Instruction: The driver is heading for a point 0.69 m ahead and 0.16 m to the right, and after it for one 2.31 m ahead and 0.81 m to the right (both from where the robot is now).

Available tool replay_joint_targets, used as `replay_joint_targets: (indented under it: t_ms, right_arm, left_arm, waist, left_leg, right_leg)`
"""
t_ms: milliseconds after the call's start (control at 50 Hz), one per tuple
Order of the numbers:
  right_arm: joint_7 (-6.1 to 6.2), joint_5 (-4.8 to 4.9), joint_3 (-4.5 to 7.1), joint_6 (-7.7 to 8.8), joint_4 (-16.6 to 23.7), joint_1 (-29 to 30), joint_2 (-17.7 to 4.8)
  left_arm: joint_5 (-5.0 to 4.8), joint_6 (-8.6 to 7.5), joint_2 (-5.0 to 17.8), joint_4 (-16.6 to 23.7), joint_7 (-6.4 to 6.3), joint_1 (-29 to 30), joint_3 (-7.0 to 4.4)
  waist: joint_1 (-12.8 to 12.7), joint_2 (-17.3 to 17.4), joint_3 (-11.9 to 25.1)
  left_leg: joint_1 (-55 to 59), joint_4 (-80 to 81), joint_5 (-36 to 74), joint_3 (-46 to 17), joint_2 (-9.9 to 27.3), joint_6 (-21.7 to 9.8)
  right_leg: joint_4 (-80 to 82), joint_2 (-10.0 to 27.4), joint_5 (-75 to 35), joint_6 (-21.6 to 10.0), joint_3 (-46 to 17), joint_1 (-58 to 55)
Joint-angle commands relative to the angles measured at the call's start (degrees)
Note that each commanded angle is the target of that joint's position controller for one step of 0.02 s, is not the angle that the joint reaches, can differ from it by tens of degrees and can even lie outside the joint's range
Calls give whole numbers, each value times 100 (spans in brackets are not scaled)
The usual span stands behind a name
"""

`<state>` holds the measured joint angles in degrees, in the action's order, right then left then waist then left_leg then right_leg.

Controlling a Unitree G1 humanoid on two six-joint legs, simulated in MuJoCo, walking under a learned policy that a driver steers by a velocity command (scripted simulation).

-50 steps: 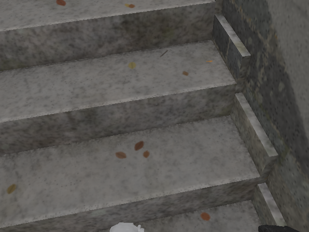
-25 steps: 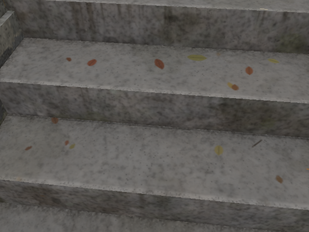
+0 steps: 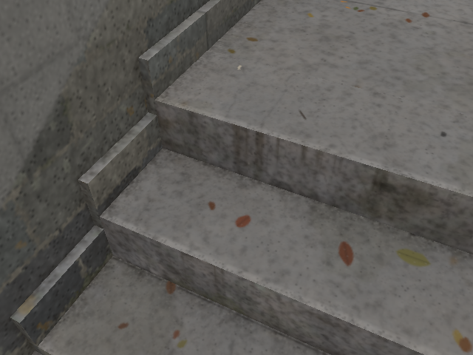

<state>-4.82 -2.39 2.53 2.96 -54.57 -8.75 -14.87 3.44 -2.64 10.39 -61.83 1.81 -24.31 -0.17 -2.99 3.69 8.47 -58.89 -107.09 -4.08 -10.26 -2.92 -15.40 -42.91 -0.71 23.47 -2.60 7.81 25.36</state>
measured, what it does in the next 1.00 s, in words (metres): climbs, turning right: left foot 0.17 m higher, then right foot 0.17 m higher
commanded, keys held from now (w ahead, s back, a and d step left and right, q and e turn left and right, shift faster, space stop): w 0.30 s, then w+e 0.56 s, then e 0.14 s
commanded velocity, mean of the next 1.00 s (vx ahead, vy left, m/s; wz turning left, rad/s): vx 0.43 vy -0.04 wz -0.23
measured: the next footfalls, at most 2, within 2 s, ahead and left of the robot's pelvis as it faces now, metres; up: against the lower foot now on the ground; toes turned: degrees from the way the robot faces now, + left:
left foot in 0.32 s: +0.43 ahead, +0.19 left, +0.17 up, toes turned +11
right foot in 0.86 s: +0.65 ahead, -0.11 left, +0.34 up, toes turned -14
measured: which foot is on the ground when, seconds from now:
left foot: up 0.00-0.30, down 0.32-0.90, up 0.92-1.00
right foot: down 0.00-0.36, up 0.38-0.84, down 0.86-1.00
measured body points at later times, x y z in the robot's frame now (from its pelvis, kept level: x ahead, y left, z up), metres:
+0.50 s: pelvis +0.32 +0.07 +0.13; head +0.34 +0.08 +0.58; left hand +0.36 +0.35 +0.00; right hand +0.46 -0.16 +0.00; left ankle +0.39 +0.18 -0.53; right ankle +0.23 -0.06 -0.36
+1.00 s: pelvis +0.58 -0.03 +0.26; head +0.58 -0.04 +0.71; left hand +0.76 +0.17 +0.14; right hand +0.62 -0.30 +0.13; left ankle +0.49 +0.18 -0.29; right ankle +0.61 -0.10 -0.36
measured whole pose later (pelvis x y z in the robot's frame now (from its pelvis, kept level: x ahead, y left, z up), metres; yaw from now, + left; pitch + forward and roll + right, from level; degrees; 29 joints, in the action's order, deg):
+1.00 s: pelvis +0.58 -0.03 +0.26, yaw -15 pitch +7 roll -1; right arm -6.2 -3.2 3.4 5.6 -55.3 -10.0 -15.6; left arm 0.9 -3.7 11.8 -49.3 3.4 -11.6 0.1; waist -0.9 2.4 8.3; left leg -33.4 -87.4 -3.8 -8.2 1.5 -3.2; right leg -72.7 -6.4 32.0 -5.4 2.9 48.2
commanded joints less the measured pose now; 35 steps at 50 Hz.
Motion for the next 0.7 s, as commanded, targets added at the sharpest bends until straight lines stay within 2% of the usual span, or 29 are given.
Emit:
replay_joint_targets:
  t_ms: [20, 60, 100, 120, 140, 160, 180, 200, 220, 240, 260, 280, 300, 320, 340, 360, 380, 400, 420, 440, 460, 480, 520, 540, 560, 580, 620, 660, 700]
  right_arm:
    - [-54, 57, -331, -139, 797, 641, 489]
    - [-47, 22, -404, -164, 920, 950, 446]
    - [102, 58, -534, -216, 1214, 1371, 556]
    - [162, 66, -519, -235, 1516, 1860, 432]
    - [180, 136, -586, -241, 1748, 2143, 587]
    - [231, 215, -632, -235, 1827, 2179, 728]
    - [196, 95, -656, -268, 2013, 2514, 575]
    - [179, -13, -698, -370, 2374, 3267, 519]
    - [40, -214, -788, -522, 2465, 3637, 760]
    - [-50, -97, -881, -595, 2935, 4561, 899]
    - [-129, -103, -801, -653, 2738, 4209, 885]
    - [-175, -14, -685, -596, 2549, 3705, 595]
    - [-127, 28, -544, -520, 2299, 3266, 345]
    - [281, 346, -375, -178, 1466, 273, 401]
    - [452, 323, -187, -38, 1115, -552, 104]
    - [596, 28, 89, 120, 1040, -1400, -643]
    - [723, 98, 278, 20, 669, -1609, -970]
    - [807, 96, 266, 101, 588, -731, -867]
    - [812, 89, 238, 178, 529, -68, -501]
    - [853, 38, 154, 250, 277, 375, 24]
    - [868, -32, 31, 275, -12, 493, 490]
    - [824, -79, -29, 317, -199, 293, 740]
    - [718, -131, -41, 427, -223, 69, 728]
    - [301, -267, -134, 341, 341, 1134, 934]
    - [186, -267, 34, 385, 446, 1640, 348]
    - [144, -260, 86, 400, 472, 1785, 163]
    - [216, -329, 7, 339, -191, 552, 286]
    - [225, -588, -103, 344, -839, -820, 370]
    - [226, -597, -178, 399, -936, -1073, 389]
  left_arm:
    - [299, -333, -482, 344, 124, 870, 238]
    - [418, -428, -92, 357, 64, 441, 176]
    - [398, -467, -78, 43, 6, -593, 200]
    - [447, -514, -177, -90, 38, -986, 242]
    - [485, -467, -63, -225, 72, -1340, 210]
    - [482, -451, -209, -272, 109, -1182, 184]
    - [431, -438, -145, -358, 147, -1453, 199]
    - [411, -402, -225, -584, 235, -1977, 219]
    - [249, -352, -237, -326, 371, -1351, 223]
    - [146, -317, -284, -573, 558, -1656, 250]
    - [-86, -403, -121, -521, 546, -1681, 211]
    - [-148, -518, 249, -503, 563, -1696, 159]
    - [-206, -593, 600, -331, 486, -1500, 22]
    - [-579, -715, 1499, -100, -113, -800, -277]
    - [-617, -783, 1779, -46, -280, -938, -413]
    - [-1104, -805, 839, 152, -165, -1298, -301]
    - [-776, -808, 927, 228, -103, -1108, -516]
    - [-725, -745, 185, 547, -149, -914, -470]
    - [-630, -530, -53, 901, -243, -233, -431]
    - [-401, -378, -282, 1268, -320, 309, -362]
    - [-250, -202, -393, 1525, -353, 491, -315]
    - [-185, -61, -618, 1648, -391, 590, -205]
    - [-355, 96, -588, 1904, -370, 603, -158]
    - [-626, 85, -477, 1586, 201, 736, 1]
    - [-507, 60, -201, 1625, 333, 464, -98]
    - [-426, 22, 67, 1661, 357, 446, -143]
    - [-327, -1, 304, 1913, 337, 1211, -69]
    - [-370, 145, 55, 2287, 198, 2060, 106]
    - [-439, 297, 12, 2551, 157, 2564, 251]
  waist:
    - [541, -232, -529]
    - [347, -682, -552]
    - [-26, -747, -797]
    - [-215, -388, -857]
    - [-323, -622, -828]
    - [-162, -536, -945]
    - [-226, -294, -823]
    - [-348, -451, -848]
    - [-94, -607, -649]
    - [-155, -1039, -680]
    - [139, -1519, -495]
    - [448, -1822, -391]
    - [626, -1769, -127]
    - [1330, -1307, 88]
    - [1595, -1236, 1002]
    - [1695, 398, 1823]
    - [1417, 1111, 2486]
    - [751, 917, 1871]
    - [453, 346, 978]
    - [242, 90, -141]
    - [-95, 26, -645]
    - [-263, -94, -884]
    - [-395, -171, -952]
    - [-295, -334, 69]
    - [-630, 93, -207]
    - [-670, 74, -182]
    - [-198, -335, -243]
    - [147, -509, -434]
    - [128, -481, -256]
  left_leg:
    - [-1336, 375, -283, 506, 732, -148]
    - [-1163, -321, -208, 873, 916, 48]
    - [-2924, -1215, -872, 598, 877, 0]
    - [-3650, -902, -1116, 392, 916, -56]
    - [-4461, -1284, -1551, 346, 914, -137]
    - [-4725, -917, -1673, 311, 1039, -182]
    - [-4471, 120, -1141, 843, 1282, -187]
    - [-3879, 840, -691, 1193, 1506, -182]
    - [-1494, 1655, 1, 1801, 1478, -56]
    - [105, 1786, -1214, 1592, 1251, 99]
    - [628, 1876, -1749, 2195, 857, 393]
    - [1231, 2174, -1739, 2498, 467, 382]
    - [1625, 3296, -1667, 2528, 330, 455]
    - [3369, 4469, -2890, 2188, -104, 563]
    - [4644, 4776, -2686, 1413, 263, 761]
    - [7061, 6645, -51, -2302, 2592, 768]
    - [6387, 8219, 1450, -4084, 2883, 658]
    - [5574, 8135, 918, -2922, 2739, 295]
    - [4541, 7983, -897, -2350, 2616, 208]
    - [3419, 7752, -2246, -1536, 2375, 392]
    - [2755, 7781, -2621, -978, 2210, 574]
    - [2622, 7846, -2338, -547, 2147, 745]
    - [2833, 8254, -1206, 179, 2285, 814]
    - [2779, 8490, -274, 870, 1961, 400]
    - [2438, 8796, 474, 1455, 1762, 301]
    - [2274, 8967, 983, 1392, 2079, 50]
    - [4234, 8862, 532, 1100, 2436, -130]
    - [5669, 8865, -47, 1258, 2311, 205]
    - [5520, 9260, -783, 1763, 1933, 401]
  right_leg:
    - [2673, 1111, -178, -848, -1310, -289]
    - [2836, 1097, -1045, -957, -1032, -32]
    - [2937, 1515, -1438, -1137, -1460, -1601]
    - [2932, 1731, -1402, -1128, -1649, -2437]
    - [3044, 2054, -1891, -1225, -1907, -3180]
    - [3080, 2062, -1839, -1158, -1666, -3330]
    - [3244, 1834, -1433, -1078, -1360, -3312]
    - [3561, 1771, -1656, -1034, -1305, -2846]
    - [4126, 1438, -1853, -1121, -625, -1015]
    - [4647, 1514, -1680, -1099, -622, 452]
    - [4464, 1478, -3195, -1247, -400, -35]
    - [4041, 1498, -6594, -1220, -310, -632]
    - [3607, 1501, -8404, -956, -218, -1703]
    - [1647, 1652, -9941, -553, -193, -2251]
    - [6, 1546, -9262, -404, -505, -1757]
    - [-2542, 373, -4619, 110, -582, 935]
    - [-5185, -193, -1261, 25, -1394, 634]
    - [-6488, 59, -1481, -45, -1896, 1048]
    - [-6904, 391, -1920, -102, -1551, 1480]
    - [-6794, 555, -2290, -218, -1554, 1909]
    - [-6909, 456, -2211, -269, -1596, 2110]
    - [-7235, 415, -2169, -358, -1656, 2478]
    - [-6960, 337, -1763, -335, -1695, 2884]
    - [-6693, 461, -1356, -876, -1725, 2789]
    - [-7365, 215, -931, -914, -1458, 2406]
    - [-8100, 134, -646, -877, -1405, 2427]
    - [-9385, 110, 7, -1037, -1817, 4790]
    - [-9138, 256, -274, -1318, -2083, 6439]
    - [-7947, 582, -801, -1346, -1473, 6263]
Keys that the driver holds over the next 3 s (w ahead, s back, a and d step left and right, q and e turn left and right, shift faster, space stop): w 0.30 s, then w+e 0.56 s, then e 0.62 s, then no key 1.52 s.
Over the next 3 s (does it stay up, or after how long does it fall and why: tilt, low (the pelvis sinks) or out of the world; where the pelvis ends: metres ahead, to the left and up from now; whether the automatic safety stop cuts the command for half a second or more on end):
stays up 0.92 -0.10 0.55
